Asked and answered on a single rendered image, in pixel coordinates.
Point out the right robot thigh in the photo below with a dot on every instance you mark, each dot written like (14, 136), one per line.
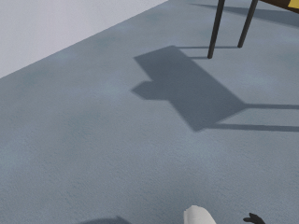
(197, 215)

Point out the table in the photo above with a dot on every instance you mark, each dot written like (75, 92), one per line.
(278, 3)

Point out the right robot hand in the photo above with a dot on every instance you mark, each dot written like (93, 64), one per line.
(253, 219)

